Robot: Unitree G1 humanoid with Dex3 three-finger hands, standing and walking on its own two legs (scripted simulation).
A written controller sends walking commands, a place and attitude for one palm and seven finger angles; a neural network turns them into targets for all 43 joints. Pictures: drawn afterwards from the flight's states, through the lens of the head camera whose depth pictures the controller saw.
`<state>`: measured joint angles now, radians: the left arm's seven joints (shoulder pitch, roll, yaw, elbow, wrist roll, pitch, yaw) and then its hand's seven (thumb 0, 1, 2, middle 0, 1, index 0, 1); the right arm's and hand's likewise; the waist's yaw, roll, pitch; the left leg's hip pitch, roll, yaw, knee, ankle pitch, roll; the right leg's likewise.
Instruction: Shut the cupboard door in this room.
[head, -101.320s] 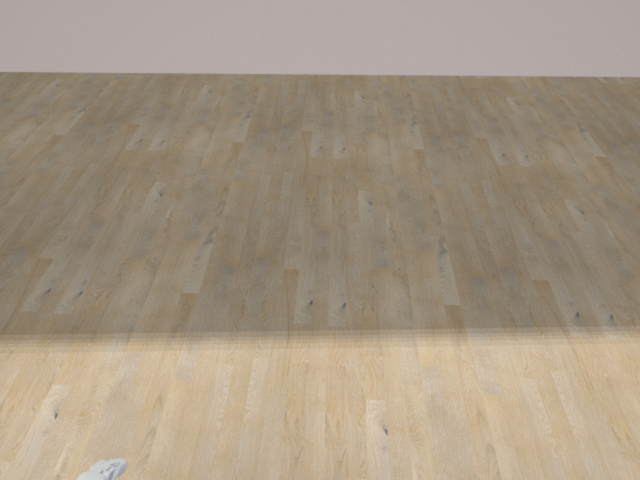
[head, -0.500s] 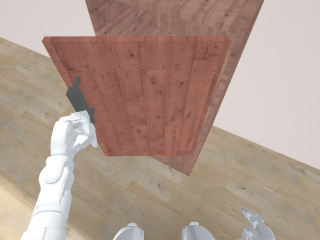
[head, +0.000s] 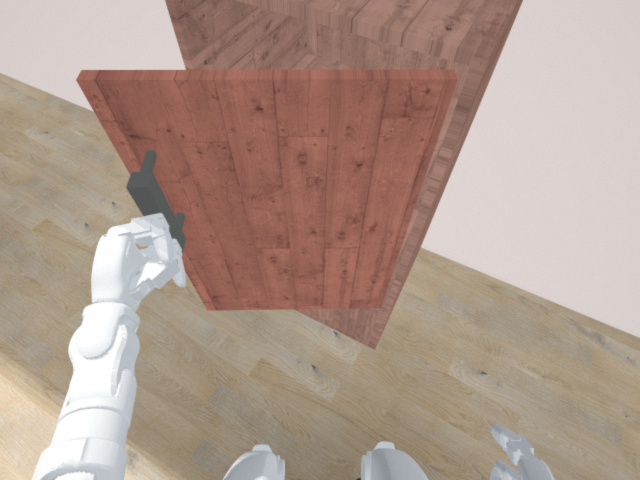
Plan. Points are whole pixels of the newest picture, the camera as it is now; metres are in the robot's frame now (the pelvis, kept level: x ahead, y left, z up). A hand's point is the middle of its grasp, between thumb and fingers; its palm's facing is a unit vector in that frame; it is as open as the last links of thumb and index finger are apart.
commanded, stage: push the door shut along its arc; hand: left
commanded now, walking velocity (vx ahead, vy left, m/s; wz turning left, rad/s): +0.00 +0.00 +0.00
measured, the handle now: (163, 203) +0.46 +0.23 +0.05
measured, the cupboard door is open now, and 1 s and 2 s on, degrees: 29 14 1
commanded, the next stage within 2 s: pull the fist back off the door in 1.92 s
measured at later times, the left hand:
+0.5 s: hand (179, 230) +0.41 +0.20 +0.06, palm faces -0.07 -1.00 -0.02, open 3.1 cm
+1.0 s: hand (212, 193) +0.47 +0.17 +0.06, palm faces -0.21 -0.98 -0.02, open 3.1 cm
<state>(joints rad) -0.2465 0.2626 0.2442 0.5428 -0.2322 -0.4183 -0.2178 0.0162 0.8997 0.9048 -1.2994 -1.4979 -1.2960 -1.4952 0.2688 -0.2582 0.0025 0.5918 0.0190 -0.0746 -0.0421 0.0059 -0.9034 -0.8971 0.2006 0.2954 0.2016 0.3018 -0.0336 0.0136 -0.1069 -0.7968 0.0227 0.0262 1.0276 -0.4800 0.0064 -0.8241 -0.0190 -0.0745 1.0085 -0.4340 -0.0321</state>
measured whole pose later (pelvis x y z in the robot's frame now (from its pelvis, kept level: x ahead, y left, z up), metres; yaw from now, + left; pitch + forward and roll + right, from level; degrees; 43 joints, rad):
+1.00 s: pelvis -0.01 +0.01 -0.02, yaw -1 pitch +20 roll -2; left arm -0.85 0.46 0.30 1.11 -0.16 -0.39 -0.41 0.02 0.90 0.90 -1.30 -1.50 -1.29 -1.49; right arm 0.34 -0.28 0.03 0.63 0.02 -0.03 -0.04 0.00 -0.90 -0.90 0.20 0.30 0.20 0.30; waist -0.15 0.02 -0.10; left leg -1.00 0.03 0.02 1.14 -0.49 0.02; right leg -1.01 -0.01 -0.07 1.08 -0.42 -0.02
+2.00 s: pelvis -0.01 +0.01 -0.05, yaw -2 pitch +29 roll -4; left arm -1.31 0.64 0.23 1.31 -0.06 -0.22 -0.51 0.03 0.96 0.98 -1.30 -1.50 -1.29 -1.50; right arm 0.36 -0.28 0.05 0.67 -0.02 -0.08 -0.04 0.00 -0.90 -0.90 0.20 0.30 0.20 0.30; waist -0.27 0.04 -0.09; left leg -1.23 0.05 -0.01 1.26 -0.53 0.02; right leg -1.22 0.01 -0.11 1.16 -0.44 -0.03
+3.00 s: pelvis +0.01 -0.01 +0.00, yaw +0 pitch +20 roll +0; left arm -0.75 0.19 0.21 1.03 -0.04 -0.50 0.09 0.02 0.90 0.90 -1.30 -1.50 -1.30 -1.50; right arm 0.28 -0.25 -0.02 0.62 -0.04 0.02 0.03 0.00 -0.91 -0.90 0.20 0.29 0.20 0.30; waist -0.13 0.02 -0.13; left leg -0.89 0.03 0.02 1.03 -0.49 -0.01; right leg -0.92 -0.01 -0.07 1.02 -0.45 -0.04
